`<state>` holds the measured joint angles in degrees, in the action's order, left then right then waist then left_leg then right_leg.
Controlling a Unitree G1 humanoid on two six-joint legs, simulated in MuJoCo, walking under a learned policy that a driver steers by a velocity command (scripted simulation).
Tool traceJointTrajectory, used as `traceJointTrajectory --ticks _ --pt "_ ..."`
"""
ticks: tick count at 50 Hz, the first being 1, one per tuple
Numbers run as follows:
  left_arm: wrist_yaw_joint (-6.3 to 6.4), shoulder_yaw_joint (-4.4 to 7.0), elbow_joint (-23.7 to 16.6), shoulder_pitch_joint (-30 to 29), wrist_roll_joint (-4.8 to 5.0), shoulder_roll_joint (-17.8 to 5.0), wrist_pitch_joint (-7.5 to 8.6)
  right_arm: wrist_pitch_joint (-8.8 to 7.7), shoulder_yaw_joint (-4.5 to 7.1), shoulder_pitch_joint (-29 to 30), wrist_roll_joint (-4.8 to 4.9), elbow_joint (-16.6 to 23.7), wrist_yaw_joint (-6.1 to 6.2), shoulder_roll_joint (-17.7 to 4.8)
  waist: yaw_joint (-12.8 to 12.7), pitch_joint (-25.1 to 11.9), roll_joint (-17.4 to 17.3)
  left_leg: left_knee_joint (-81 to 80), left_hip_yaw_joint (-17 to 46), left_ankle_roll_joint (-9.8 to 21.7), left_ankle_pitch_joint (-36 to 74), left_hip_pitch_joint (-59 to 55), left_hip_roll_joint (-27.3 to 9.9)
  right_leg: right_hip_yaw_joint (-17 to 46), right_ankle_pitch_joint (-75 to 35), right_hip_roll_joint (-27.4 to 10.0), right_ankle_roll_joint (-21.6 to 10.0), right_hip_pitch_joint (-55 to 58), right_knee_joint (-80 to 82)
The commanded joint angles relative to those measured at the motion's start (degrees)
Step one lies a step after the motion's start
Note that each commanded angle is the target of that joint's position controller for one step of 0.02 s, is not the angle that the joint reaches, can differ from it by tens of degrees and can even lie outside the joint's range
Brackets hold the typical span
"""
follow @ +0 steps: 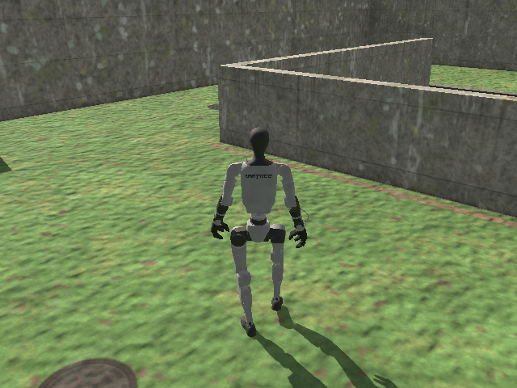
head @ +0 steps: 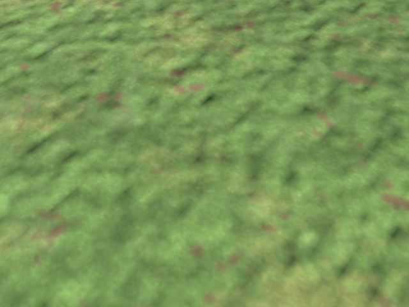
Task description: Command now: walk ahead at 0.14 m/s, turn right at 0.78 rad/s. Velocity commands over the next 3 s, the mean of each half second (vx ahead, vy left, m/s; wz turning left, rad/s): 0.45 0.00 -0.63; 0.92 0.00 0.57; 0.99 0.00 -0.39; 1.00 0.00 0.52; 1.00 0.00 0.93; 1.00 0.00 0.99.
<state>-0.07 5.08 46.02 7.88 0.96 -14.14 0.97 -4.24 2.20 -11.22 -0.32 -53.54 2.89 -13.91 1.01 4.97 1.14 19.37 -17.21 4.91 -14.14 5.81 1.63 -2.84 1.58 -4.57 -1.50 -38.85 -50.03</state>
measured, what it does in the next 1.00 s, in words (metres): walks ahead: right foot, then left foot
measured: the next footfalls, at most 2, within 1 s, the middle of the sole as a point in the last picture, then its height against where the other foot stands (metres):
right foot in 0.16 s outside the picture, level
left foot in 0.68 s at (185, 299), level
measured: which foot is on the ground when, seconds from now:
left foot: down 0.00-0.14, up 0.16-0.66, down 0.68-1.00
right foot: up 0.00-0.14, down 0.16-0.70, up 0.72-1.00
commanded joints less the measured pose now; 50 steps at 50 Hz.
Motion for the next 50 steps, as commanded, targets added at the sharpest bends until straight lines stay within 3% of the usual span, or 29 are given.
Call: traceJointTrajectory --ticks 1,5,7,8,9,10,11,12,13,14,16,17,18,19,21,25,31,33,34,35,36,37,38,39,40,42,44,47,50 --pt "-1.91 -0.03 -3.84 2.92 -0.38 -1.47 -0.76 1.05 1.94 6.66 1.12 6.06 1.33 -9.77 -2.1 -5.94 -3.98 -0.69 2.53 4.13 41.14 -0.68 -17.31 -1.82 -2.43 -0.25 -0.69 7.6 5.75" --pt "-3.01 1.23 -7.36 3.86 0.37 -5.56 -1.5 3.68 2.92 7.26 2.37 8.39 0.79 -11.28 -3.14 -7.36 -5.01 10.6 1.8 2.94 51.81 -5.08 -19.27 -6.03 9.47 3.67 -3.97 10.96 9.64" --pt "-1.93 2.94 -6.64 12.62 1.36 -8.41 -1.02 4.63 3.24 7.14 2.94 9.34 0.02 -11.28 -7.84 -11.82 -2.8 27.02 1.08 0.01 48.35 -0.78 -18.1 -4.48 7.79 6.73 -8.78 24.39 17.29" --pt "-0.58 5.25 -6.09 17.49 1.76 -14.59 -0.9 4.31 2.71 7.84 2.25 10.96 -0.74 -9.5 -9.54 -13.25 5.2 41.45 1.41 -2.67 24.44 10.47 -12.77 8.22 -1.06 2.11 -13.77 34.83 20.62" --pt "-0.66 5.48 -6.09 17.98 1.48 -17.66 -0.56 3.0 1.45 7.02 -0.34 14.39 -2.11 -3.64 -3.68 -15.1 16.05 58.2 8.41 -5.31 -22.24 35.82 1.38 37.29 14.5 -6.15 -24.17 48.32 24.88" --pt "-1.49 4.45 -7.01 18.86 0.1 -15.31 1.35 -0.21 1.44 10.35 1.17 16.02 -3.97 -5.88 -6.22 -20.02 9.72 61.65 25.71 -2.81 -20.3 45.03 2.23 57.49 47.77 -12.36 -26.62 52.57 38.64" --pt "-1.32 3.76 -7.76 15.79 0.02 -13.25 2.69 -2.41 2.06 14.91 3.04 17.14 -5.05 -8.56 -5.97 -11.8 6.39 59.46 26.65 -0.89 -15.59 49.08 0.08 55.85 54.44 -13.64 -23.15 47.52 42.79" --pt "-1.25 2.67 -8.65 11.64 0.69 -10.82 3.2 -3.32 2.53 14.28 2.69 16.48 -5.26 -9.56 -2.84 -7.45 0.3 55.04 26.17 -0.52 -11.93 46.64 -1.65 50.53 48.62 -12.34 -19.74 40.18 42.0" --pt "-0.99 1.85 -9.64 8.54 1.37 -9.14 3.4 -3.47 2.98 12.51 1.58 15.17 -4.86 -9.86 -0.29 -5.92 -2.69 47.95 26.43 -1.06 -8.31 41.15 -3.53 43.77 41.87 -9.45 -17.19 32.7 40.99" --pt "-0.34 1.44 -10.35 6.46 1.06 -8.12 3.5 -3.08 3.39 10.51 0.88 14.01 -4.44 -9.89 1.16 -6.58 -3.17 42.22 25.69 -2.08 -4.71 34.98 -4.61 37.11 36.44 -6.23 -15.07 28.23 40.11" --pt "0.81 1.35 -10.94 6.95 0.32 -8.3 3.3 -2.42 3.18 10.56 -0.08 12.9 -3.96 -7.4 -0.16 -8.18 -2.41 35.71 21.08 -4.81 3.1 28.42 -3.74 27.15 25.05 -1.67 -13.09 25.28 38.37" --pt "0.06 2.23 -8.1 10.1 -3.04 -12.01 2.42 1.1 0.45 7.32 -5.57 12.53 -4.77 -1.99 -0.45 -8.07 0.88 36.01 16.93 -6.45 4.31 25.64 -4.57 21.26 21.12 1.89 -11.91 23.11 38.02" --pt "-0.47 2.1 -7.94 11.88 -2.95 -10.75 2.17 2.52 0.15 6.5 -5.14 12.72 -5.1 -1.01 -1.03 -7.75 2.32 33.19 15.74 -7.28 5.25 25.32 -4.77 19.35 21.79 2.56 -11.95 22.56 38.6" --pt "-0.98 1.66 -7.56 13.41 -2.49 -9.57 2.19 2.99 -0.22 8.06 -3.84 13.73 -5.2 -1.08 -2.48 -6.13 5.19 28.98 14.99 -8.17 6.23 25.08 -5.43 19.9 22.98 1.67 -11.93 21.65 40.56" --pt "-2.0 1.43 -7.67 15.0 -2.35 -9.12 2.64 3.01 0.29 11.82 -2.03 15.09 -4.88 -3.83 -5.26 -3.82 7.9 23.19 15.1 -8.78 8.67 26.42 -6.48 20.9 25.31 -1.02 -11.4 23.53 43.21" --pt "-1.6 1.71 -6.99 17.36 -2.72 -11.54 3.76 2.38 1.22 14.35 -1.01 16.98 -5.33 -6.59 -7.83 -3.33 5.57 18.47 15.73 -6.56 8.5 31.53 -6.79 20.75 27.29 -7.13 -10.63 34.33 44.23" --pt "-0.23 1.3 -6.22 11.89 -4.14 -11.83 4.92 2.48 1.83 9.26 -0.57 18.68 -7.41 -7.98 -3.96 0.31 5.36 16.56 15.58 -0.07 1.64 30.4 -6.25 11.45 22.24 -10.95 -7.81 40.09 44.66" --pt "-0.38 0.93 -6.3 8.62 -3.83 -12.11 4.84 2.5 2.14 1.0 -0.85 16.89 -6.93 -8.03 0.44 -2.94 4.27 14.1 10.95 3.0 0.33 17.58 -2.14 4.82 -1.56 -9.08 -6.55 36.97 35.54" --pt "-0.3 0.58 -6.28 7.68 -3.88 -11.58 4.48 2.15 3.07 -9.84 -1.28 13.29 -6.29 -9.31 5.17 -8.16 0.14 12.92 9.15 3.99 -1.75 5.2 1.93 -1.04 -18.19 -5.5 -5.44 33.59 19.13" --pt "0.2 -0.37 -7.9 6.05 -4.4 -10.07 4.28 1.54 4.62 -24.56 -2.02 9.77 -5.48 -14.22 10.98 -14.17 -9.53 8.98 21.94 6.2 -14.52 -9.8 -3.76 -4.42 -15.94 -1.97 -3.46 20.77 -4.72" --pt "-0.71 -2.27 -11.58 7.31 -3.34 -3.95 5.27 0.93 5.64 -23.8 -1.98 10.03 -5.52 -20.63 5.97 -12.98 -27.45 -5.45 56.15 11.71 -32.73 -20.46 -14.88 -0.44 20.85 9.12 -0.64 -3.12 -18.64" --pt "-0.55 -2.51 -11.7 4.2 -4.31 -5.86 6.04 1.1 4.85 -17.98 -0.97 11.73 -5.92 -16.41 4.72 -9.03 -19.58 -10.07 66.76 12.13 -27.92 -20.78 -16.56 7.09 21.65 8.29 -1.17 -13.83 -26.48" --pt "-0.98 -2.06 -11.49 2.17 -4.4 -9.04 6.71 1.15 4.83 -16.32 -1.1 12.74 -5.7 -15.17 4.11 -8.53 -8.36 -6.35 59.12 11.91 -21.03 -19.36 -16.5 8.17 16.51 4.16 -1.68 -14.76 -27.58" --pt "-1.19 -2.23 -11.03 1.09 -4.62 -9.35 7.08 1.13 4.89 -16.75 -0.79 12.51 -5.46 -14.79 3.8 -8.18 -1.19 -5.48 52.75 11.26 -15.63 -14.8 -14.78 7.89 13.44 1.78 -1.4 -11.83 -24.34" --pt "-1.29 -2.61 -11.35 0.34 -5.17 -8.5 6.79 1.04 4.35 -15.7 -0.36 12.58 -5.02 -13.33 2.35 -6.08 1.06 -6.64 48.54 10.15 -11.41 -9.35 -12.73 7.49 11.84 0.37 -0.63 -9.22 -20.38" --pt "-2.05 -3.41 -11.73 -0.12 -5.65 -7.12 4.86 0.32 3.34 -15.2 0.18 12.19 -4.38 -10.66 0.54 -3.06 -2.77 -9.03 43.83 9.7 -5.29 -3.42 -8.9 6.28 11.26 -0.52 1.43 -6.51 -15.99" --pt "-2.4 -3.96 -13.03 -3.58 -5.52 -6.68 3.34 -0.3 3.37 -16.99 0.67 11.35 -4.13 -10.97 0.75 -0.86 -2.73 -10.33 40.45 9.82 4.89 -0.43 -6.68 3.44 10.46 0.41 2.71 -7.12 -12.0" --pt "-2.93 -5.35 -15.23 -10.52 -4.77 -4.74 3.42 -0.59 3.11 -18.85 0.97 9.25 -3.65 -10.22 2.17 0.2 -2.99 -10.57 34.02 7.69 25.66 0.73 -3.71 -0.88 1.48 2.54 2.96 -4.71 0.54" --pt "-2.92 -6.53 -15.54 -15.25 -3.25 -2.79 3.72 -1.53 2.26 -22.54 1.4 6.52 -3.63 -9.33 5.35 0.5 -5.67 -13.03 28.6 2.71 43.33 -0.85 -3.74 -5.63 -7.85 4.44 -0.52 3.09 12.95"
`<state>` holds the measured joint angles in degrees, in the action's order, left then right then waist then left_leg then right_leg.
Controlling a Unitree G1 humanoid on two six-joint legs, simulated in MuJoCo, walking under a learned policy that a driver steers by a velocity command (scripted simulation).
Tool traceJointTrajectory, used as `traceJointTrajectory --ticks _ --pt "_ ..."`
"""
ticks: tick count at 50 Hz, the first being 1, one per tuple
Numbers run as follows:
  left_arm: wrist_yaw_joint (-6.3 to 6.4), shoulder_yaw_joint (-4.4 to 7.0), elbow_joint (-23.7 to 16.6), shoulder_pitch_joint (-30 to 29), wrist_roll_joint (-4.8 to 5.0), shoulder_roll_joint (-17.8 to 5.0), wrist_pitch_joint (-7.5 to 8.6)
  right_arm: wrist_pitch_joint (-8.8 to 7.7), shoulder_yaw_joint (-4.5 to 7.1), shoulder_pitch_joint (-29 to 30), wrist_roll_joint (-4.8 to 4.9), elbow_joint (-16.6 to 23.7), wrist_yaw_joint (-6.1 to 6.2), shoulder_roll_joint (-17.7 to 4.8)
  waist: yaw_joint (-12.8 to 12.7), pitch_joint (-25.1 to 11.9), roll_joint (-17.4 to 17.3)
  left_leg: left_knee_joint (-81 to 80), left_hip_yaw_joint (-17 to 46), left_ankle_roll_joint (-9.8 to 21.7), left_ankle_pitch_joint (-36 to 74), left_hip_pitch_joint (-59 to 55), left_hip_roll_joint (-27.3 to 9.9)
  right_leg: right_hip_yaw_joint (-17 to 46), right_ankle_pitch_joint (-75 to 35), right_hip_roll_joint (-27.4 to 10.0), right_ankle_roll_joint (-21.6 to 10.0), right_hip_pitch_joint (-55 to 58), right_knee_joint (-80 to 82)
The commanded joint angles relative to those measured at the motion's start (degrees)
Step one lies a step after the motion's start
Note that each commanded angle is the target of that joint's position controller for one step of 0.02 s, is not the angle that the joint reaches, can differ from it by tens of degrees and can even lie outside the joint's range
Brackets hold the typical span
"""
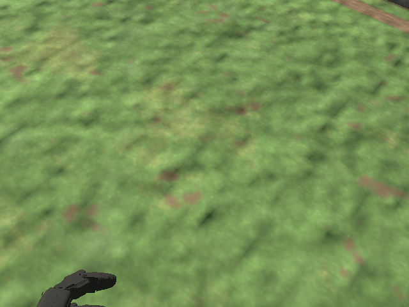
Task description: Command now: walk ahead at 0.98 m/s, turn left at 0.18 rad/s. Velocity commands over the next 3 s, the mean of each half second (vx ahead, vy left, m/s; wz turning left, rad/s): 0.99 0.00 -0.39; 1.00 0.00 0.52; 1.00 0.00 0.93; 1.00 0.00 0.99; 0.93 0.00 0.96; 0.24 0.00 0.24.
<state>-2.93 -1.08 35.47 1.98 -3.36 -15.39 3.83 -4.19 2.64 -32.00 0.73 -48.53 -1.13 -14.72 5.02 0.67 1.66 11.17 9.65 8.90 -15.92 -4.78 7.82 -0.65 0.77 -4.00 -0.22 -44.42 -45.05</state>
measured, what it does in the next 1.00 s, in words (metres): walks ahead: right foot, then left foot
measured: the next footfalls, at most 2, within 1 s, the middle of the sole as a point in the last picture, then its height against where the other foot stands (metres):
right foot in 0.14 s outside the picture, level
left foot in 0.56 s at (167, 211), level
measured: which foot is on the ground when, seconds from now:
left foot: down 0.00-0.14, up 0.16-0.54, down 0.56-0.98, up 1.00-1.00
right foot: up 0.00-0.12, down 0.14-0.58, up 0.60-0.94, down 0.96-1.00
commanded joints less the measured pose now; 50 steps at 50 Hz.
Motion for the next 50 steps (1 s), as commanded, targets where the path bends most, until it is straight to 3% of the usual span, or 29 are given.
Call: traceJointTrajectory --ticks 1,4,6,7,8,9,10,12,14,15,17,19,22,25,27,28,29,30,31,33,36,38,40,42,45,47,48,49,50 --pt "0.16 -0.42 -5.21 -11.27 1.61 -1.85 1.03 -1.97 1.49 -2.48 0.05 0.55 0.4 -8.07 2.22 4.94 -6.29 -5.61 0.78 -2.39 50.16 7.46 -10.83 -8.89 -8.52 4.57 -3.32 10.82 10.68" --pt "0.86 1.1 -2.72 -4.89 1.74 -6.43 1.05 -2.34 2.07 -0.48 -1.59 -0.52 1.75 -11.94 -2.86 -1.0 -9.6 2.19 -2.77 -4.9 73.99 -3.04 -14.55 -8.88 -4.07 9.25 -6.75 19.48 13.92" --pt "2.06 3.04 4.32 16.03 3.05 -10.96 0.5 -1.07 2.78 3.98 -3.78 -0.23 2.96 -13.81 -13.3 -9.84 -9.7 23.87 -5.97 -6.17 84.67 -3.45 -16.04 -8.03 1.51 11.8 -8.31 35.96 12.82" --pt "2.96 4.29 8.67 30.29 3.24 -12.46 0.03 -0.47 2.98 9.85 -4.18 0.89 3.46 -14.35 -21.43 -13.02 -7.06 43.99 -8.94 -7.02 78.22 5.67 -14.44 -3.95 3.62 7.94 -11.01 49.38 14.21" --pt "3.48 5.39 11.03 37.63 2.68 -14.99 -0.44 -1.09 1.55 13.91 -4.58 3.52 3.35 -8.37 -21.71 -15.11 5.05 70.26 -9.99 -6.68 24.19 22.4 -6.61 10.24 11.0 -1.39 -14.14 61.12 8.17" --pt "2.81 6.03 11.0 30.21 1.62 -16.81 -0.84 -1.96 0.26 4.32 -0.67 6.21 1.49 -4.69 -10.0 -18.62 20.47 84.69 -4.74 -9.95 -13.11 47.93 1.65 50.21 19.88 -13.87 -26.78 73.53 22.0" --pt "2.3 6.17 8.53 23.16 2.24 -11.72 -0.81 -2.65 -0.64 9.68 -2.52 6.2 1.71 -7.5 -11.26 -12.44 4.09 80.47 -1.09 -7.5 -4.72 51.59 -4.39 49.89 24.99 -12.3 -25.72 66.0 27.71" --pt "2.2 5.33 10.34 21.73 2.5 -6.84 -0.39 -3.28 -1.21 18.15 -3.86 8.65 0.89 -7.63 -7.87 -2.04 -7.32 70.22 -1.61 -7.19 -1.18 47.16 -8.49 38.37 19.2 -7.99 -21.84 47.43 30.96" --pt "2.85 4.8 11.92 21.5 2.59 -6.61 0.61 -1.45 -2.09 19.6 -5.75 10.91 0.4 -6.1 -3.3 2.85 -5.78 63.75 -2.53 -8.73 -3.37 43.29 -10.47 31.64 13.32 -3.26 -19.86 34.51 32.94" --pt "2.75 5.01 12.13 21.65 2.82 -7.58 1.15 -0.56 -2.46 19.82 -5.94 11.82 0.31 -5.63 -2.26 3.9 -3.89 59.96 -3.3 -9.35 -5.11 43.01 -11.53 30.02 12.78 -2.07 -19.86 31.1 33.88" --pt "2.61 5.64 11.23 20.54 2.92 -9.64 1.83 -0.16 -3.34 25.83 -5.54 15.23 -0.22 -5.45 -2.42 6.87 -2.89 48.32 -6.36 -10.75 -1.44 40.15 -12.96 26.48 10.87 0.1 -19.69 22.34 37.79" --pt "2.4 6.28 10.54 19.86 3.16 -10.09 2.07 -0.42 -4.31 32.83 -4.03 17.83 -1.12 -4.04 -4.44 7.99 -1.65 34.45 -9.07 -11.63 10.51 31.07 -12.27 22.18 6.19 3.51 -16.79 15.55 39.96" --pt "1.49 6.79 12.43 24.92 4.73 -11.14 2.79 -0.56 -4.43 35.3 -2.84 17.62 -1.23 -3.36 -8.83 4.82 -0.49 24.17 -12.06 -9.61 26.31 24.64 -10.32 18.86 -8.65 2.31 -13.34 24.33 40.68" --pt "1.85 6.49 14.94 29.52 3.4 -11.56 2.84 -0.76 -3.29 37.82 -3.12 18.08 -0.27 -5.57 -11.49 2.5 1.17 17.55 -15.08 -5.54 20.68 29.16 -7.71 14.36 -31.89 -0.19 -10.33 44.12 32.67" --pt "2.93 6.77 16.01 29.92 2.0 -13.75 2.24 -1.07 -1.34 27.11 -3.01 15.06 0.58 -8.96 -5.85 -5.13 4.55 17.42 -15.99 -2.82 11.75 19.79 -4.21 11.75 -49.88 -2.23 -7.9 50.39 16.45" --pt "3.4 6.83 15.62 26.89 1.33 -14.06 1.8 -0.96 -0.1 14.89 -2.76 11.42 1.34 -11.16 0.84 -10.14 5.02 18.18 -14.65 -1.1 9.68 7.34 -5.68 9.29 -48.28 -1.4 -6.87 45.15 3.21" --pt "3.72 6.06 13.75 23.36 0.66 -11.12 1.9 -0.6 1.45 1.23 -3.44 8.34 2.31 -14.75 7.16 -16.9 1.38 22.13 -5.37 1.32 -2.51 -7.38 -14.2 6.44 -32.43 0.8 -6.57 33.29 -17.04" --pt "2.7 4.47 10.52 27.48 4.18 -4.66 2.67 -0.13 3.24 0.47 -3.47 6.75 1.65 -20.0 1.6 -24.72 -23.59 11.97 31.89 11.07 -11.71 -22.52 -28.46 3.61 16.56 12.25 -2.1 11.63 -40.59" --pt "3.11 4.24 10.09 23.3 2.59 -7.78 3.08 0.39 3.18 5.22 -2.46 7.37 0.49 -15.75 1.4 -18.42 -14.48 6.87 38.46 11.76 -11.97 -21.47 -26.4 6.21 20.27 8.06 -3.64 -0.52 -42.17" --pt "2.7 3.39 6.91 11.94 1.0 -7.32 3.8 0.0 2.53 8.23 -2.02 5.95 0.05 -10.62 0.15 -5.7 -1.37 5.89 24.44 9.59 -0.53 -6.25 -22.18 6.74 15.65 2.56 -3.53 -1.2 -33.45" --pt "1.66 2.3 3.23 8.77 -1.49 -4.61 1.95 -0.72 1.57 6.36 -1.66 2.46 0.76 -7.72 -5.04 0.23 -2.78 2.54 18.33 8.37 4.9 7.65 -16.53 5.87 20.16 0.52 -1.16 2.9 -22.87" --pt "0.95 1.7 0.4 4.98 -1.48 -4.48 1.16 -1.26 2.04 6.66 -0.99 2.37 0.96 -9.18 -6.14 3.16 -3.94 -1.21 16.73 8.94 4.95 14.68 -15.9 4.63 20.93 -0.77 0.57 3.68 -14.21" --pt "-0.04 0.64 -2.83 -1.72 -0.17 -3.97 1.3 -1.45 2.7 9.69 -1.27 3.51 0.97 -10.18 -6.23 5.64 -4.4 -4.58 12.27 7.23 6.72 25.15 -12.58 2.21 10.34 0.03 1.9 12.6 -0.87" --pt "-0.48 0.23 -3.2 -3.4 1.21 -3.47 1.37 -1.68 3.64 10.04 -0.62 3.83 0.23 -12.21 -5.25 4.33 -5.17 -6.93 10.24 4.78 13.06 31.6 -11.37 -0.06 -1.94 2.71 1.97 26.82 6.79" --pt "0.85 1.33 -2.87 -2.97 1.33 -6.6 1.28 -1.54 4.31 6.69 0.14 3.12 -0.12 -13.58 -4.4 1.92 -4.44 -1.06 11.13 1.77 23.38 22.09 -12.63 1.08 -3.67 3.35 1.05 31.03 12.35" --pt "2.36 3.04 -0.02 6.76 0.92 -9.57 1.58 -1.06 4.68 5.43 -0.27 2.36 0.07 -15.3 -9.08 -5.4 -2.1 17.51 8.37 -0.72 37.9 17.67 -10.11 -0.16 5.37 5.83 -0.24 42.04 14.58" --pt "3.47 4.16 1.67 15.95 0.42 -11.57 1.85 -1.22 4.58 6.41 -0.4 2.57 -0.08 -14.87 -13.89 -10.46 -1.98 32.12 7.07 -1.97 34.03 24.44 -7.69 2.46 9.58 1.81 -1.18 54.19 12.78" --pt "4.8 5.77 2.64 27.74 -1.06 -16.16 1.96 -1.72 2.73 7.43 -0.69 4.39 0.18 -7.73 -17.31 -18.59 5.81 52.47 3.0 -2.08 8.27 33.0 -4.37 18.79 31.71 -13.5 -3.12 65.69 15.28" --pt "4.51 6.47 2.19 24.26 -1.26 -19.45 1.32 -1.24 1.27 2.09 1.83 7.82 0.47 -3.72 -11.02 -24.58 20.63 67.0 -2.26 -2.71 -12.25 44.91 -1.65 50.15 45.82 -25.72 -7.92 69.02 28.9"
Over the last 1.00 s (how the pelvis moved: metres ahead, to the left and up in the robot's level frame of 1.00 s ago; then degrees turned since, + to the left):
0.58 0.05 -0.01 3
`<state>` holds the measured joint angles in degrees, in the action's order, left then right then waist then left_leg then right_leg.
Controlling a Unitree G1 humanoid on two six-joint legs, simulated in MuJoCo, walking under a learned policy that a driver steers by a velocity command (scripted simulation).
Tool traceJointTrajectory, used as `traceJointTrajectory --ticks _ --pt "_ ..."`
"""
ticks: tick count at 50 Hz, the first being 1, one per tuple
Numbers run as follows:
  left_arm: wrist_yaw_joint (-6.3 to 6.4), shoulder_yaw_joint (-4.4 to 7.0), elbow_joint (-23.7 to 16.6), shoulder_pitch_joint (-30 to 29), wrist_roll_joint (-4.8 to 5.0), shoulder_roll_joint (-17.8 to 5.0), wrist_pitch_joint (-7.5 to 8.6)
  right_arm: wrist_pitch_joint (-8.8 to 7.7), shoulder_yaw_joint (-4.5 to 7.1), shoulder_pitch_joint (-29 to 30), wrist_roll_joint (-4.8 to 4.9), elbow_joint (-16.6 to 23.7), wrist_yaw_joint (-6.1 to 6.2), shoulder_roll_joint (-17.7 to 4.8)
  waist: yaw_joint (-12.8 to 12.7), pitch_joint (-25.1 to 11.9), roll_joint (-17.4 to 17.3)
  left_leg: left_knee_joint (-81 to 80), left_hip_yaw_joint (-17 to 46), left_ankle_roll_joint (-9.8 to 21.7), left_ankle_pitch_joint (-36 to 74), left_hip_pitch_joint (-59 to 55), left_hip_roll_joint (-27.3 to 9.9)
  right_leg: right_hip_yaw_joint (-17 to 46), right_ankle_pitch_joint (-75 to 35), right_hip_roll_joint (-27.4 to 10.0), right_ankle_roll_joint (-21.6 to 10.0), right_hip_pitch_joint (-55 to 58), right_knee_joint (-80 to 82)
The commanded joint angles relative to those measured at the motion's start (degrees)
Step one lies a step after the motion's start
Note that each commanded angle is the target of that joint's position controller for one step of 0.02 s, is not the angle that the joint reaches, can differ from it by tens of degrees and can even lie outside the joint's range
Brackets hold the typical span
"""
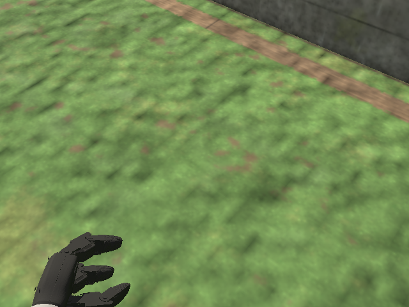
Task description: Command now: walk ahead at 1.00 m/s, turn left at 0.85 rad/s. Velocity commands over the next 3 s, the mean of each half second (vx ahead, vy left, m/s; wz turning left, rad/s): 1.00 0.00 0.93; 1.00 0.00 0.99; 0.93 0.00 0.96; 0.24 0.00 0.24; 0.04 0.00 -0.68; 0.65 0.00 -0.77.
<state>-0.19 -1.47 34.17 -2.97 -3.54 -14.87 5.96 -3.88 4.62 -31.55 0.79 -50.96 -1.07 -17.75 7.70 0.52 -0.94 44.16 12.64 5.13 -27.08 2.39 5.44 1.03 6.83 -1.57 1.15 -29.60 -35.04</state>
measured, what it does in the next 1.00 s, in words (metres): walks ahead, turning left: left foot, then right foot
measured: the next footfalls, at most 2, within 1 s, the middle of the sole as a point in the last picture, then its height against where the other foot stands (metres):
left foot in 0.40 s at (157, 294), level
right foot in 0.80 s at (136, 182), level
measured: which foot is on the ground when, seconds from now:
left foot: up 0.00-0.38, down 0.40-0.82, up 0.84-1.00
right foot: down 0.00-0.38, up 0.40-0.78, down 0.80-1.00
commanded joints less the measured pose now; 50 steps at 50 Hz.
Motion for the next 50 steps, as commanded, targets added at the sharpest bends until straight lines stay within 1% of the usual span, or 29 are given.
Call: traceJointTrajectory --ticks 1,2,3,5,7,9,13,15,17,18,19,20,21,22,23,24,26,30,33,37,38,39,40,41,42,43,45,47,50 --pt "1.59 6.63 3.0 23.58 -0.17 -14.84 -1.24 -0.37 -0.53 5.67 0.03 8.99 0.9 -4.24 -12.79 -14.84 14.2 37.65 -6.59 1.64 4.79 43.98 -4.53 46.38 43.39 -25.26 -10.39 46.67 20.59" --pt "1.32 5.49 2.87 20.38 0.32 -9.67 -1.13 0.28 -0.39 10.29 -1.1 8.95 0.45 -4.89 -12.77 -7.65 7.6 35.34 -7.72 1.43 8.85 44.91 -6.94 34.84 34.15 -22.3 -9.85 40.14 19.41" --pt "1.0 5.04 4.18 20.33 0.12 -7.54 -0.93 0.78 -0.46 13.3 -1.61 8.99 -0.18 -4.23 -12.3 -2.81 3.7 33.17 -7.97 0.95 10.13 43.6 -8.61 26.0 20.87 -19.78 -9.3 34.12 19.82" --pt "0.96 4.72 6.97 21.44 0.73 -6.45 -0.04 2.37 -0.75 15.08 -2.54 10.38 -1.49 -1.98 -9.51 0.58 6.7 30.68 -8.14 0.18 9.74 42.11 -10.73 15.27 9.51 -17.0 -8.01 27.96 21.53" --pt "0.19 4.37 9.48 22.94 2.2 -4.56 0.98 3.72 -1.33 19.83 -2.6 13.15 -2.23 -0.34 -8.31 2.48 6.69 29.61 -9.04 0.14 10.61 45.11 -12.01 7.4 -2.27 -16.14 -6.78 27.63 23.1" --pt "-0.05 4.32 10.24 21.41 2.55 -4.41 1.63 3.9 -1.84 24.35 -2.73 16.31 -3.07 -0.26 -6.75 3.31 6.66 25.52 -10.54 0.39 16.49 45.22 -12.07 -0.85 -11.41 -14.17 -5.56 26.04 25.13" --pt "0.37 4.89 11.48 19.92 2.42 -7.37 2.05 3.59 -2.93 31.44 -2.48 19.27 -4.96 -0.84 -5.82 6.68 3.09 4.89 -18.81 2.42 28.67 33.68 -9.11 -14.6 -21.81 -9.48 -3.29 21.54 29.38" --pt "0.8 5.46 12.02 23.45 2.35 -10.43 1.72 3.36 -2.81 31.19 -2.53 18.64 -4.95 -1.89 -5.42 4.76 3.44 0.6 -23.59 4.17 28.4 26.46 -4.25 -16.71 -47.78 -9.66 -2.81 25.98 23.56" --pt "1.56 6.51 11.17 23.08 2.04 -14.62 0.12 3.18 -1.64 21.92 -2.41 16.01 -4.16 -4.99 0.51 -1.68 6.28 -0.18 -24.02 6.1 23.39 15.94 -0.66 -16.26 -65.47 -11.97 -2.44 29.68 8.5" --pt "1.79 6.92 10.13 20.85 1.84 -15.97 -0.92 3.12 -0.46 11.54 -2.47 13.05 -3.46 -7.17 5.62 -6.56 6.98 -0.66 -22.12 7.72 20.91 4.92 0.44 -15.08 -67.48 -13.25 -3.1 27.12 -4.71" --pt "1.58 6.95 9.14 19.3 1.39 -15.74 -1.66 3.1 1.25 0.15 -2.45 8.93 -2.19 -9.85 9.8 -11.39 4.4 -4.19 -18.06 9.5 18.32 -10.54 0.92 -14.25 -55.92 -12.14 -3.05 18.56 -23.02" --pt "0.57 6.18 8.97 18.81 1.04 -10.81 -1.7 4.05 3.2 3.38 -0.61 8.56 -0.62 -13.47 6.02 -7.9 -7.94 -8.38 -8.24 10.84 14.09 -17.39 -3.78 -13.87 4.23 -0.22 -1.3 3.18 -46.57" --pt "0.26 4.68 1.8 25.42 1.73 -7.74 -0.79 4.9 3.91 9.86 -2.96 12.47 -0.52 -21.0 -3.51 -15.69 -16.08 -16.45 25.04 22.04 15.54 -30.09 -18.46 -5.5 22.75 4.15 1.21 -17.23 -63.93" --pt "0.29 4.55 0.33 19.45 1.4 -10.88 0.67 5.16 4.16 7.09 -2.46 13.82 0.17 -19.04 0.98 -19.03 -4.83 -26.0 34.18 23.42 4.67 -29.44 -20.53 3.51 17.6 1.92 0.68 -21.6 -62.16" --pt "0.32 4.15 0.14 17.06 1.56 -10.71 1.39 4.58 3.5 8.15 -2.14 11.96 0.83 -15.88 -1.6 -8.34 0.52 -30.02 32.16 20.65 3.76 -19.08 -19.79 4.11 14.91 -1.01 0.27 -22.15 -54.94" --pt "0.48 3.78 0.17 15.62 1.03 -10.05 1.21 3.57 2.79 9.42 -1.89 10.85 1.14 -13.45 -4.74 -2.63 4.66 -30.36 27.13 18.34 8.76 -9.03 -17.25 3.98 14.08 -3.44 0.46 -18.3 -47.53" --pt "0.49 3.28 1.4 17.99 -0.86 -9.27 -1.18 1.76 1.6 12.99 -1.77 11.06 1.63 -11.17 -9.55 1.15 5.94 -30.51 17.96 16.61 17.27 5.2 -12.2 3.94 16.3 -5.4 1.75 -9.76 -40.09" --pt "-0.42 2.2 -3.01 7.85 -0.07 -5.99 -3.24 -0.23 1.14 12.7 -1.24 10.59 0.75 -9.76 -8.78 5.51 3.52 -34.76 10.81 14.92 19.86 20.02 -6.18 0.48 7.91 -6.07 3.8 -3.14 -20.86" --pt "-1.2 1.52 -4.7 2.1 1.6 -4.52 -2.91 -0.53 1.85 11.59 -0.82 10.16 0.08 -10.37 -5.76 4.41 0.64 -34.23 9.13 10.97 26.55 20.13 -4.02 -0.24 -9.86 -3.21 2.77 4.45 -6.6" --pt "-0.71 2.53 -4.77 2.31 2.26 -7.59 -2.46 -0.25 2.59 9.68 -0.62 9.35 0.53 -11.72 -5.03 1.34 -1.26 -27.56 12.61 7.25 37.86 9.46 -6.5 1.18 -9.27 -0.09 1.16 11.61 3.62" --pt "-0.16 3.43 -3.49 6.61 2.29 -9.62 -2.32 -0.14 2.85 10.09 -0.94 9.36 0.7 -12.98 -7.08 -1.59 -1.23 -21.52 12.84 5.97 45.82 6.78 -6.38 1.12 -4.22 1.64 0.68 16.47 4.09" --pt "0.59 4.65 -1.48 15.09 2.35 -12.05 -2.04 -0.12 3.15 11.39 -1.26 9.34 0.49 -14.81 -12.19 -6.84 0.2 -10.31 11.08 4.5 51.23 6.67 -4.96 0.15 1.42 2.62 0.07 25.8 4.3" --pt "1.78 5.96 1.04 27.28 1.87 -14.65 -1.79 -0.64 2.74 13.92 -1.53 9.84 0.19 -13.58 -18.8 -12.33 0.99 5.16 8.66 3.1 47.89 14.04 -2.5 1.94 7.15 -0.85 -0.95 40.01 2.38" --pt "2.96 6.99 3.03 38.74 0.14 -18.03 -1.5 -1.42 0.11 15.1 -2.08 11.9 0.61 -3.75 -20.9 -18.94 12.89 26.11 3.63 3.29 8.49 25.07 1.45 17.63 28.04 -16.02 -1.48 52.36 4.76" --pt "2.34 7.84 1.67 30.31 -0.57 -22.02 -1.71 -1.23 -1.39 7.56 1.07 15.55 0.59 -1.3 -11.53 -23.99 30.67 37.34 -2.83 2.07 -2.83 39.55 4.08 54.48 41.19 -27.92 -6.89 54.9 21.21" --pt "1.91 7.15 -0.21 22.11 -0.06 -14.9 -2.19 0.13 -1.17 12.03 -1.15 12.8 1.11 -5.98 -11.64 -13.4 15.05 39.72 -4.35 2.17 4.8 43.63 -2.03 49.6 48.36 -24.16 -8.16 45.12 22.52" --pt "1.32 5.69 1.6 19.76 0.1 -9.01 -2.48 1.39 -0.67 17.71 -2.44 12.8 -0.59 -7.16 -11.14 -3.87 3.25 34.3 -7.03 1.06 10.67 41.42 -6.61 27.55 27.99 -18.69 -7.01 32.84 20.63" --pt "1.14 5.2 5.55 22.52 0.89 -7.82 -1.61 2.85 -1.37 20.29 -3.0 14.57 -2.38 -4.32 -9.65 0.31 5.59 31.79 -7.24 0.39 11.1 40.43 -9.43 15.43 16.65 -15.52 -5.43 26.66 22.14" --pt "-0.18 4.81 8.57 24.43 2.33 -6.14 0.06 4.17 -2.41 24.95 -2.91 17.81 -3.36 -2.18 -8.4 2.23 5.75 30.55 -8.71 0.25 15.65 43.68 -10.99 4.49 1.61 -15.04 -4.44 25.45 24.44"
Over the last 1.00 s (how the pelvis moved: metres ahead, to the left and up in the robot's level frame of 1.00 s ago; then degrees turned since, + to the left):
0.99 -0.08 -0.02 4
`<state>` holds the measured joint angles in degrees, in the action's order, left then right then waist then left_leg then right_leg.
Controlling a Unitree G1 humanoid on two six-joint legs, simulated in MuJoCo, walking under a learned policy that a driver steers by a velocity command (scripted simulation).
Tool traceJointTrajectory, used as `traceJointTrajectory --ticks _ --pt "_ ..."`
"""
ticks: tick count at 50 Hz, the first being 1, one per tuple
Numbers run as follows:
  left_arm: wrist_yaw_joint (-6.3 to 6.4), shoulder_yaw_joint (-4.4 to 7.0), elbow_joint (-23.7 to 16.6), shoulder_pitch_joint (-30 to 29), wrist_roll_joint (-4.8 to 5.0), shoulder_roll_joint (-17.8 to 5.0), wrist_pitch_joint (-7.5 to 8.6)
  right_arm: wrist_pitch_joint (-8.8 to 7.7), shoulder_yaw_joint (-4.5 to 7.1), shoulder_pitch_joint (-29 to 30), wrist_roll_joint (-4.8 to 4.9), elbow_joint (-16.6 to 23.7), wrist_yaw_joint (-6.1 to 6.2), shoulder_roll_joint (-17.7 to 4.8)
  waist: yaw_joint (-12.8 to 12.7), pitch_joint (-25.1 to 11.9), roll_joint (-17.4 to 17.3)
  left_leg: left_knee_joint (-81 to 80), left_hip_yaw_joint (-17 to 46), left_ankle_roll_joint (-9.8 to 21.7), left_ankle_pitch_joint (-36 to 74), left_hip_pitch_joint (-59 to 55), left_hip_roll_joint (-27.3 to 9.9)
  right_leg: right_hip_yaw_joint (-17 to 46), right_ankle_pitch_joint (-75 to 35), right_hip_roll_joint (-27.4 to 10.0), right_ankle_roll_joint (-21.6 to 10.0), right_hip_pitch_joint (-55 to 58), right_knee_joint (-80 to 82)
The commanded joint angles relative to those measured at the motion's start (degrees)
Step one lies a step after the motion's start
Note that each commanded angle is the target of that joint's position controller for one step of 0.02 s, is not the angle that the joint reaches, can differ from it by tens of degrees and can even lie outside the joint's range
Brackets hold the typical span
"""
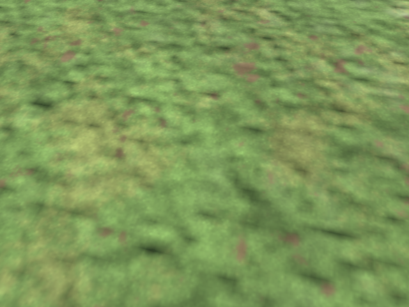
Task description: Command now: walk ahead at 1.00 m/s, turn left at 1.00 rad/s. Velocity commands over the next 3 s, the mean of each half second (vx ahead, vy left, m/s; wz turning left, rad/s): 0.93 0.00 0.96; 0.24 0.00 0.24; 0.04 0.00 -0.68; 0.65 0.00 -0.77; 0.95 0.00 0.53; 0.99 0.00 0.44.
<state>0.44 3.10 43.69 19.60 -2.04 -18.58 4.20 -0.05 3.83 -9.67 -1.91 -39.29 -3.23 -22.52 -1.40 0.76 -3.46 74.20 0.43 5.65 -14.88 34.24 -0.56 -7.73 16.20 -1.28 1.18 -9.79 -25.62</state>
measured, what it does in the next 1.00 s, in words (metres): walks ahead, turning left: left foot, then right foot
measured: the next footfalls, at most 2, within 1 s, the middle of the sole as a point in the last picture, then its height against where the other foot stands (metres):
left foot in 0.28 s outside the picture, level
right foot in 0.66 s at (188, 217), level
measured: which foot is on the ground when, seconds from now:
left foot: up 0.00-0.26, down 0.28-0.66, up 0.68-1.00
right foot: down 0.00-0.26, up 0.28-0.64, down 0.66-1.00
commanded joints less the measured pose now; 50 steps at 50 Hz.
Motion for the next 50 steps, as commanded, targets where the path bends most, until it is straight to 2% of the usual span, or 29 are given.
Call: traceJointTrajectory --ticks 1,6,8,10,12,13,14,15,16,17,20,24,25,26,28,30,31,32,33,34,35,36,38,39,41,44,46,48,50 --pt "-0.99 0.21 -0.57 1.23 0.77 -2.47 2.21 0.42 -1.8 5.05 -0.16 7.31 -1.37 2.5 1.33 2.67 8.01 -1.31 2.81 -0.39 6.02 11.89 -4.93 9.25 -12.27 -14.75 -4.24 4.68 15.91" --pt "-0.42 0.6 2.26 3.44 0.29 -4.87 2.83 0.39 -2.7 14.87 0.08 10.47 -2.87 2.34 1.09 8.26 5.73 -21.57 -6.1 1.87 14.76 7.19 -2.87 -5.54 -28.35 -10.88 -2.05 5.35 20.02" --pt "0.12 0.85 2.94 5.59 0.25 -6.64 2.4 0.14 -2.87 15.89 0.22 9.98 -2.96 2.59 1.3 7.26 5.81 -27.79 -11.27 4.2 13.86 0.71 1.06 -9.08 -52.24 -10.35 -0.76 9.12 16.32" --pt "1.09 1.64 2.7 6.3 0.37 -10.13 1.11 0.03 -2.16 10.62 0.29 8.15 -2.09 0.86 5.2 2.32 9.28 -29.71 -12.77 5.91 9.22 -6.5 4.89 -9.25 -75.34 -12.43 -0.36 14.43 6.24" --pt "1.45 2.51 0.89 1.8 0.0 -12.87 -0.9 -0.28 0.18 -8.32 0.57 2.63 -0.63 -3.38 14.57 -6.46 11.11 -30.92 -9.78 8.69 3.1 -26.31 7.47 -7.19 -81.46 -14.95 -2.12 10.18 -17.4" --pt "0.97 2.5 -0.23 -0.13 -0.27 -12.07 -1.49 -0.56 2.11 -18.97 0.74 -1.5 0.79 -5.79 18.05 -10.57 7.69 -36.32 -4.8 10.52 1.43 -42.4 7.3 -6.59 -63.24 -12.94 -2.35 -0.77 -36.64" --pt "-0.24 1.21 -2.08 -1.04 -0.9 -5.57 -1.36 0.21 3.83 -14.39 2.4 -1.68 2.26 -9.52 11.93 -6.52 -6.47 -39.22 9.48 12.37 -0.33 -48.44 -0.64 -6.01 1.31 -1.17 -0.88 -18.76 -57.92" --pt "-0.29 0.6 -9.56 0.79 0.37 -5.17 -0.14 1.18 4.5 -11.04 0.1 1.86 2.06 -15.01 7.09 -15.89 -10.2 -49.06 40.93 24.07 -3.14 -62.51 -12.04 4.75 12.69 3.63 1.37 -38.59 -72.06" --pt "-0.28 0.24 -10.52 -4.84 0.08 -7.02 1.54 1.23 4.55 -13.95 0.23 2.12 2.75 -12.54 9.75 -15.16 1.57 -57.3 46.32 22.7 -8.16 -59.43 -13.86 12.03 8.09 0.22 0.86 -41.96 -68.32" --pt "-0.28 -0.2 -10.24 -5.77 0.43 -6.51 2.31 0.55 4.0 -12.86 0.49 0.23 3.24 -9.78 6.82 -5.81 5.85 -60.38 43.31 20.55 -6.41 -49.33 -12.9 12.47 5.53 -2.19 0.52 -41.06 -61.14" --pt "0.0 -0.66 -8.74 -4.56 -1.83 -5.8 -0.25 -2.37 2.08 -7.52 1.1 -0.46 4.17 -5.46 -1.37 3.5 10.32 -59.54 28.79 16.97 24.21 -26.73 -6.41 11.79 7.99 -5.68 2.95 -28.96 -48.87" --pt "-0.7 -2.21 -10.75 -9.59 -0.84 -0.82 -1.71 -3.88 1.52 -7.68 1.48 -2.46 3.17 -4.19 -1.36 2.86 7.72 -56.88 13.45 10.55 52.48 -14.68 1.56 5.74 -4.34 -4.23 2.81 -17.45 -28.34" --pt "-0.06 -2.19 -13.84 -20.0 1.25 1.12 1.65 -4.12 0.92 -7.64 5.93 -1.34 4.62 1.11 3.06 2.28 11.57 -55.43 15.02 8.69 42.91 -13.11 2.13 7.41 -10.47 -1.67 3.52 -17.36 -21.38" --pt "-0.3 -2.74 -14.6 -21.96 1.43 2.42 2.94 -3.55 0.81 -9.82 6.0 -2.81 5.47 -0.21 4.04 0.45 10.4 -54.21 13.68 6.94 39.67 -15.34 3.44 6.16 -17.64 0.79 3.05 -15.55 -12.51" --pt "-1.05 -2.02 -15.22 -24.38 1.61 1.67 4.14 -2.34 1.34 -16.26 4.04 -5.75 6.29 -1.77 7.46 -2.17 3.62 -53.39 15.35 3.65 33.04 -18.89 2.81 5.31 -31.32 4.94 1.48 -10.2 -4.12" --pt "-0.97 -0.46 -15.86 -23.87 1.54 -1.37 3.98 -1.87 0.95 -18.05 3.22 -7.19 6.47 -0.07 6.29 -2.7 -1.37 -48.74 17.91 1.52 32.2 -23.17 2.29 6.86 -32.71 6.41 -0.57 -7.36 -1.69" --pt "-0.82 0.38 -15.61 -21.15 1.23 -2.81 3.86 -1.8 1.16 -16.73 3.05 -6.99 6.46 -0.34 3.46 -3.91 -3.6 -43.98 18.31 0.11 36.65 -25.33 2.13 7.12 -31.48 6.71 -1.73 -4.73 -0.85" --pt "-0.72 1.11 -14.11 -14.72 0.93 -3.82 3.96 -1.72 1.5 -13.34 3.13 -5.98 6.41 -1.22 -1.6 -6.63 -4.23 -35.69 16.75 -2.23 39.64 -25.42 3.04 6.75 -35.76 5.63 -2.67 1.99 1.73" --pt "-0.63 1.71 -11.07 -2.83 0.56 -5.53 4.02 -1.77 1.17 -8.74 2.29 -3.34 6.09 -0.59 -7.64 -13.3 -3.02 -20.09 14.7 -4.8 30.75 -20.42 4.49 11.75 -47.84 -1.53 -5.04 15.57 -0.6" --pt "-1.03 0.89 -9.87 1.16 -1.1 -6.47 3.69 -1.54 -0.4 -18.96 1.38 -4.02 5.36 5.58 -3.36 -24.17 14.58 6.66 14.01 -8.87 -27.05 -7.13 12.98 30.45 -78.62 -21.5 -16.67 33.69 -10.03" --pt "-1.67 1.16 -9.83 1.9 -0.11 -5.68 3.3 -1.6 -0.61 -27.13 3.05 -5.32 4.06 1.58 -2.39 -35.06 16.32 15.6 20.34 -8.39 -25.69 -1.23 10.75 48.56 -62.54 -28.31 -23.08 39.74 -7.21" --pt "-1.3 1.29 -11.45 -3.6 0.64 -4.17 2.47 -0.57 0.22 -20.96 3.83 -5.38 3.87 -1.84 -3.76 -29.16 10.15 16.35 18.12 -9.33 -20.95 0.58 7.12 44.9 -47.12 -25.02 -22.25 32.77 -2.86" --pt "-0.7 -0.79 -11.18 -12.03 1.29 0.39 0.81 1.1 0.77 -9.12 2.76 -2.27 4.96 -2.25 -0.54 -10.74 -0.02 9.68 10.3 -9.64 -14.77 1.53 3.72 32.98 -29.47 -16.58 -17.17 9.53 3.82" --pt "-0.75 -0.97 -10.24 -13.66 0.77 -0.24 0.49 1.75 0.72 -9.73 2.72 -1.74 5.05 -0.65 2.34 -6.5 2.59 5.95 8.92 -9.42 -12.99 -1.4 2.26 30.18 -25.93 -14.15 -16.19 0.86 6.52" --pt "-1.65 -1.03 -8.86 -15.76 0.54 0.43 0.43 2.12 -0.01 -12.49 2.56 -2.44 5.28 3.31 4.83 -4.04 6.29 -6.98 5.96 -9.23 -11.74 -8.59 0.11 21.79 -28.53 -8.97 -14.12 -9.05 9.07" --pt "-1.85 -0.07 -6.28 -14.6 0.71 -1.26 0.34 1.07 -1.37 -9.86 1.67 -2.1 5.74 6.47 3.82 -9.16 9.04 -23.41 3.91 -9.67 -7.4 -16.01 -1.11 16.86 -41.36 -8.4 -15.16 -8.67 7.89" --pt "-1.54 0.36 -5.18 -13.06 1.4 -2.36 -0.57 1.42 -1.08 -7.53 1.76 -1.86 5.64 4.87 2.68 -11.1 10.11 -28.87 4.09 -9.2 -1.75 -19.27 -1.23 18.81 -28.65 -9.05 -15.02 -8.33 8.68" --pt "-1.25 1.33 -5.91 -13.72 2.17 -5.64 -2.14 2.32 -0.11 -3.75 1.7 -0.55 5.67 2.22 2.13 -7.57 11.12 -32.47 3.15 -7.94 -1.52 -19.4 0.6 23.11 -3.64 -8.65 -13.95 -11.31 11.1" --pt "-0.58 1.87 -6.51 -13.75 2.79 -6.82 -3.51 2.39 0.4 -1.47 1.45 0.28 5.67 1.58 2.21 -2.75 11.91 -37.53 2.39 -6.11 -1.6 -19.25 2.09 27.44 8.75 -8.24 -12.78 -14.58 12.26"
Over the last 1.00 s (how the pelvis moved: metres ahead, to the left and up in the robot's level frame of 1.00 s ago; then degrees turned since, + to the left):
0.86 0.25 0.02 55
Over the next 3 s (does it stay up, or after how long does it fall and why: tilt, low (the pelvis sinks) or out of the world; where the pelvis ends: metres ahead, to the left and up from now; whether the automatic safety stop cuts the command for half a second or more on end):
stays up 1.68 0.21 -0.01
